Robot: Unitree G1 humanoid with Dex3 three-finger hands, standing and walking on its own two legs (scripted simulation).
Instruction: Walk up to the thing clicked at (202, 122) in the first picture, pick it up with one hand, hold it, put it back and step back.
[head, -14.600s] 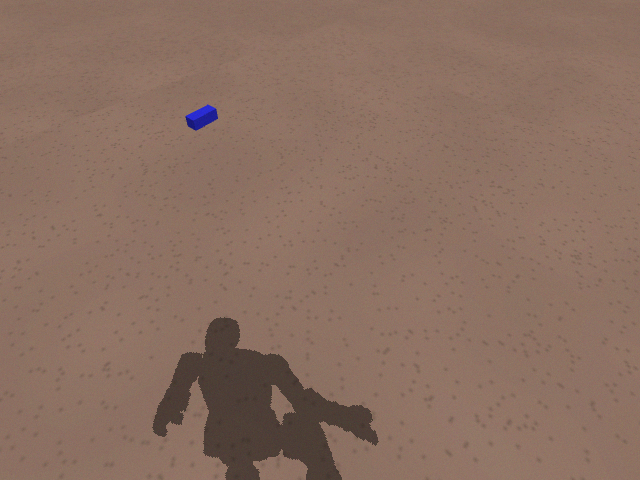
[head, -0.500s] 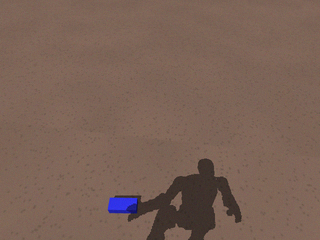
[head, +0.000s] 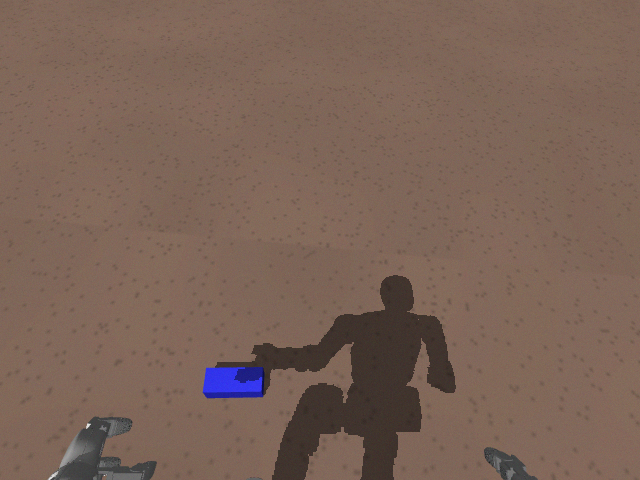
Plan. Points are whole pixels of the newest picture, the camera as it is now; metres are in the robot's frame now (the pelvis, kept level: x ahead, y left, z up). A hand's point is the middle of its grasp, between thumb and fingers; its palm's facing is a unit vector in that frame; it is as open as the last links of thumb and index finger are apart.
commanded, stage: rise first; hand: left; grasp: from above
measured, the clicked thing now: (234, 382) +0.44 +0.22 -0.72
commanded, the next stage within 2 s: none
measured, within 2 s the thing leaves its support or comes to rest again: neither
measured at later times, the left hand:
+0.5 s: hand out of the picture +0.14 +0.26 -0.20, palm faces -0.14 -0.88 -0.45, open 14.1 cm
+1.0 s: hand out of the picture +0.16 +0.28 -0.30, palm faces -0.37 -0.69 -0.62, open 14.2 cm
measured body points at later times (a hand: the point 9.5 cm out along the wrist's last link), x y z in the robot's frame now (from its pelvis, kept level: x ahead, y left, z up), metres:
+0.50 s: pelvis +0.00 +0.00 -0.06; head +0.09 +0.02 +0.38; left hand +0.14 +0.31 -0.17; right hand +0.17 -0.25 -0.15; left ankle +0.01 +0.12 -0.72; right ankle -0.01 -0.12 -0.72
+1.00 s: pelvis -0.04 +0.00 -0.16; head +0.10 +0.02 +0.26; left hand +0.18 +0.32 -0.26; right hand +0.15 -0.26 -0.25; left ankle +0.01 +0.12 -0.72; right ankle -0.01 -0.12 -0.72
